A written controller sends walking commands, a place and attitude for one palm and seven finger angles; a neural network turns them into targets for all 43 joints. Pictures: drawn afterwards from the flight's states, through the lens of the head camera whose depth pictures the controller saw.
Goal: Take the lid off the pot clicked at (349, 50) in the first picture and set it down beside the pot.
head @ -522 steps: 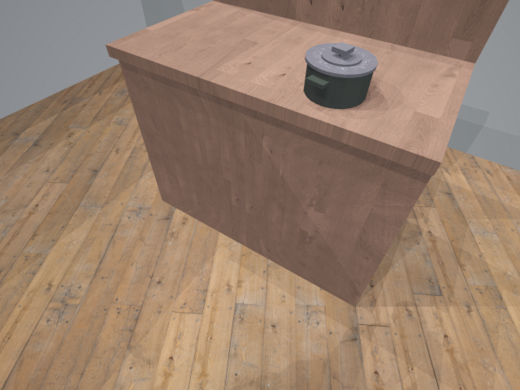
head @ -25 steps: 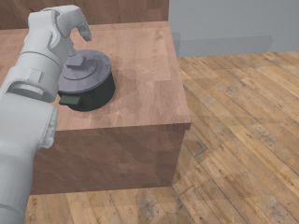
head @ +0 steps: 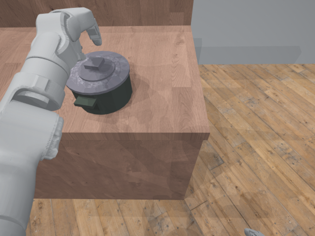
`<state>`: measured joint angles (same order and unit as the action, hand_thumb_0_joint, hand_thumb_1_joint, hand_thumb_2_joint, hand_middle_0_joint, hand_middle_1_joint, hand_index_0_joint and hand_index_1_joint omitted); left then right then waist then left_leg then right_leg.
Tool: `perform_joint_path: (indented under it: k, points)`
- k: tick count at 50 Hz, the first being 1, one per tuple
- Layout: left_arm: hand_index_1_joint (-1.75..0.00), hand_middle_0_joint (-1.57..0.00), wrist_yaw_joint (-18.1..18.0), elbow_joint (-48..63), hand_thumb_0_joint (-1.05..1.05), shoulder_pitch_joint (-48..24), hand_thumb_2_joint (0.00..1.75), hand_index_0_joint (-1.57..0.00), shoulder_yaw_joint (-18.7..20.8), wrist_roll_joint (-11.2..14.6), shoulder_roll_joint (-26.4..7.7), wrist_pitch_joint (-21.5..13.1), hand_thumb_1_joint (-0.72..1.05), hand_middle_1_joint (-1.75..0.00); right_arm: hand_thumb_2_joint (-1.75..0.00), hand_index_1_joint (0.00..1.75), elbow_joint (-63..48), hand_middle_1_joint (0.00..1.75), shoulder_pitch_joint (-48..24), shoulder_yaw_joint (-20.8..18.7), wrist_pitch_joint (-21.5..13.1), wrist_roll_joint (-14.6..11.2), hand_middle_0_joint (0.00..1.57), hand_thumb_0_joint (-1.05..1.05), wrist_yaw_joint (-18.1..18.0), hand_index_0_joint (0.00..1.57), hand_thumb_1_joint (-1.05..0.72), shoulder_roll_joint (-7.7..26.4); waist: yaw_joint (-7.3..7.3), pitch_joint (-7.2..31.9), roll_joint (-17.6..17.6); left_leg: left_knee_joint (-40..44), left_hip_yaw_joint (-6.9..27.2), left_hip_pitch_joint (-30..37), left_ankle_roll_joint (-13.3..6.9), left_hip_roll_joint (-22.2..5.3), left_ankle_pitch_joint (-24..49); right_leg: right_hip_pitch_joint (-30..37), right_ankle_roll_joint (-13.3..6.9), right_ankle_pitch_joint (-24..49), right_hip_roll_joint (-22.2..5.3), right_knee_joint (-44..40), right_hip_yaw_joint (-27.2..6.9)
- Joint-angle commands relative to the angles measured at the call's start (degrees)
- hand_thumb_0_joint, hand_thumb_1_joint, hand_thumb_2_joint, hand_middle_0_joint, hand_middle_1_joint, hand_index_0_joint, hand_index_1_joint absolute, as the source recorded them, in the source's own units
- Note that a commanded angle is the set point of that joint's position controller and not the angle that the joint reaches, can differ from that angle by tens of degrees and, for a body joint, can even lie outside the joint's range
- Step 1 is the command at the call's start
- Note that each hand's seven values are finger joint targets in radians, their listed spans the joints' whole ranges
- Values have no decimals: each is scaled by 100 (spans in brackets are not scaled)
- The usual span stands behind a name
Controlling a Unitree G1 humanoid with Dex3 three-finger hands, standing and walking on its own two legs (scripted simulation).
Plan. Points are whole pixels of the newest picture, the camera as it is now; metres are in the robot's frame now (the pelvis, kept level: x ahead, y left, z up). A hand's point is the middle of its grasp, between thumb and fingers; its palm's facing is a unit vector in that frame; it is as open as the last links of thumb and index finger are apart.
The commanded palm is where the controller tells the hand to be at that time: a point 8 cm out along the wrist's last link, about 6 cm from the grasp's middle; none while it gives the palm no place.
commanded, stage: move the open hand above the knob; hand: left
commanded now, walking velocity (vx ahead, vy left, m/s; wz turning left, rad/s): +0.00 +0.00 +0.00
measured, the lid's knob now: (94, 63) +0.53 +0.15 +0.16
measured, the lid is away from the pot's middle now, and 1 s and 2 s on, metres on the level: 0.00 0.00 0.00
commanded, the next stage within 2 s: lower the open fingers around the knob in 0.14 s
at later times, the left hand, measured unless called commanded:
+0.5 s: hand (89, 50) +0.50 +0.14 +0.21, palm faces -0.34 -0.09 -0.94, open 10.0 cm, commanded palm +0.49 +0.15 +0.27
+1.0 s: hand (92, 62) +0.49 +0.15 +0.18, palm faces -0.38 -0.07 -0.92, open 10.1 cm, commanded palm +0.50 +0.15 +0.23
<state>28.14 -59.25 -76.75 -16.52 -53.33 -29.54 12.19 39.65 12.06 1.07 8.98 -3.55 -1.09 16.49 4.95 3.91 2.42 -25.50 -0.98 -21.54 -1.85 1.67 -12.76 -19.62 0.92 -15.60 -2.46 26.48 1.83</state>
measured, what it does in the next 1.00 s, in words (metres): stands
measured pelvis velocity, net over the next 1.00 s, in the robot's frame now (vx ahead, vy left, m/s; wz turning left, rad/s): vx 0.00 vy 0.00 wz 0.00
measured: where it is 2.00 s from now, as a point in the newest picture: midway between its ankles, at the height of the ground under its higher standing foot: outside the picture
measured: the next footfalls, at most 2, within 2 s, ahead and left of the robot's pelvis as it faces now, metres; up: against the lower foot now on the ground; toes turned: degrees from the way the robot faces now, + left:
none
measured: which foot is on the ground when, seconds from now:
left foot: down 0.00-1.00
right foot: down 0.00-1.00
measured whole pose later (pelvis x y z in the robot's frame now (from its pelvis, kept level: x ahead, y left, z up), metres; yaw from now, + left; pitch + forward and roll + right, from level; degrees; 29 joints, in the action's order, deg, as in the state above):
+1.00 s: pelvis +0.00 +0.00 +0.00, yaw +0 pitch +10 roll +0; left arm 26.6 -66.6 -77.1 -17.1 -53.2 -26.2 14.7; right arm 42.1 13.8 1.2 8.6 -3.4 -2.1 16.5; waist 6.6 4.2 2.1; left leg -27.3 -1.1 -23.8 -1.7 1.5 -13.3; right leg -22.0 0.8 -16.1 -2.3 28.4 1.5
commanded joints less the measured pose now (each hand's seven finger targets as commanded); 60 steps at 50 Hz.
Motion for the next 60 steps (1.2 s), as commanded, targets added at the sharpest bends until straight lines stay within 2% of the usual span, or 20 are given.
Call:
perform_joint_path:
  k: [1,5,8,9,11,14,16,18,21,26,28,29,33,35,36,43,44,54,56,60]
  points:
    - [-8,-87,-243,665,0,-3421,168,-87,236,-162,-928,99,-38,-8,-90,30,-303,30,315,-243,-48,-19,20,0,-90,20,-90,808,334,2098,-351,-141,188,1704,-199,186,2150,21,-247,1952,459,-202,24]
    - [-8,-87,-328,942,0,-3586,168,-87,566,-224,-1351,5,-38,-8,-90,30,-362,30,320,-235,-85,15,20,0,-89,20,-90,815,213,2649,-178,-197,249,1882,-187,167,2516,266,-266,2153,435,-100,-26]
    - [-8,-87,-296,759,0,-3454,168,-87,160,-116,-793,51,-38,-8,-90,30,-319,30,362,-251,-53,-21,20,0,-77,20,-90,825,299,2301,-103,-165,255,1851,-161,153,2638,22,-286,2040,463,-161,60]
    - [-8,-87,-330,1087,0,-3697,168,-87,488,-196,-1210,-4,-38,-8,-90,30,-352,30,381,-252,-90,11,20,0,-52,20,-90,828,225,2661,-83,-182,303,2010,-149,129,2723,141,-256,2073,471,-120,7]
    - [-8,-87,-341,1050,0,-3594,168,-87,493,-229,-1186,-43,-38,-8,-90,30,-377,30,408,-260,-126,40,20,0,-57,20,-90,794,196,2778,-9,-237,290,2075,-171,139,2791,171,-254,2118,459,-89,-7]
    - [-8,-87,-308,53,0,-3266,168,-87,566,-198,-1246,391,-38,-8,-90,30,-179,30,493,-209,-108,-1,20,0,-83,20,-90,854,170,2269,-406,-70,234,1549,-188,177,2306,285,-246,2043,459,-149,36]
    - [-8,-87,-284,465,0,-3679,168,-87,480,-174,-1208,400,-38,-8,-90,30,-248,30,433,-201,-191,1,20,0,-86,20,-90,864,181,2464,-421,-28,245,1597,-218,185,2200,391,-231,2097,430,-151,9]
    - [-8,-87,-231,760,0,-3701,168,-87,-14,-20,-477,328,-38,-8,-90,30,-289,30,392,-249,-298,8,20,0,-57,20,-90,827,251,2588,-140,-147,321,2039,-205,167,2789,109,-249,2125,448,-143,57]
    - [-8,-87,-213,124,0,-3175,168,-87,598,-215,-1223,385,-38,-8,-90,30,-170,30,569,-244,-280,52,20,0,-87,20,-90,898,161,2385,-626,-131,255,1595,-251,201,2299,327,-210,2123,450,-136,8]
    - [-8,-87,-230,762,0,-3517,168,-87,356,-159,-908,270,-38,-8,-90,30,-267,30,499,-260,-315,53,20,0,-68,20,-90,832,169,2578,-258,-152,283,1877,-223,186,2505,232,-219,2136,430,-93,8]
    - [-8,-87,-216,464,0,-3124,168,-87,295,-61,-781,318,-38,-8,-90,30,-232,30,493,-276,-269,46,20,0,-83,20,-90,889,188,2300,-301,-149,252,1767,-227,200,2462,148,-254,2094,445,-142,49]
    - [-8,-87,-250,554,0,-3233,168,-87,662,-169,-1225,309,-38,-8,-90,30,-214,30,549,-275,-270,59,20,0,-81,20,-90,881,125,2462,-455,-145,265,1739,-228,180,2412,293,-221,2133,440,-107,1]
    - [-8,-87,-248,462,0,-3115,168,-87,214,-40,-698,305,-38,-8,-90,30,-258,30,425,-274,-245,24,20,0,-111,20,-90,859,202,2198,-379,-115,199,1642,-236,207,2138,147,-256,1992,435,-142,46]
    - [-8,-87,-270,-8,0,-2826,168,-87,555,-158,-1141,377,-38,-8,-90,30,-225,30,440,-230,-213,29,20,0,-145,20,-90,879,156,2006,-679,-88,165,1321,-252,228,1724,253,-230,1929,435,-133,8]
    - [-8,-87,-254,-82,0,-2831,168,-87,350,-137,-948,407,-38,-8,-90,30,-231,30,415,-206,-191,4,20,0,-156,20,-90,876,212,1840,-768,-42,119,1149,-254,249,1524,251,-225,1920,432,-148,16]
    - [-8,-87,-257,592,0,-3266,168,-87,41,40,-502,269,-38,-8,-90,30,-268,30,351,-274,-153,11,20,0,-158,20,-90,852,343,2246,-310,-215,155,1633,-242,218,1952,29,-244,2009,436,-101,36]
    - [-8,-87,-301,498,0,-3294,168,-87,345,-61,-900,246,-38,-8,-90,30,-223,30,402,-271,-158,21,20,0,-163,20,-90,859,310,2417,-385,-237,203,1643,-236,204,1928,80,-225,1980,449,-71,-8]
    - [-8,-87,-347,-17,0,-3048,168,-87,351,-117,-918,293,-38,-8,-90,30,-91,30,535,-264,-79,16,20,0,-187,20,-90,914,341,2325,-437,-268,181,1348,-207,185,1928,41,-227,2049,467,9,20]
    - [-8,-87,-322,-212,0,-2878,168,-87,120,-135,-608,301,-38,-8,-90,30,-107,30,537,-261,-76,10,20,0,-184,20,-90,884,384,2185,-437,-309,171,1327,-221,185,1942,-96,-221,1995,472,5,41]
    - [-8,-87,-336,-290,0,-2802,168,-87,365,-135,-945,294,-38,-8,-90,30,-103,30,610,-257,-65,17,20,0,-195,20,-90,924,339,2223,-481,-310,153,1228,-231,187,1902,5,-220,2032,477,28,29]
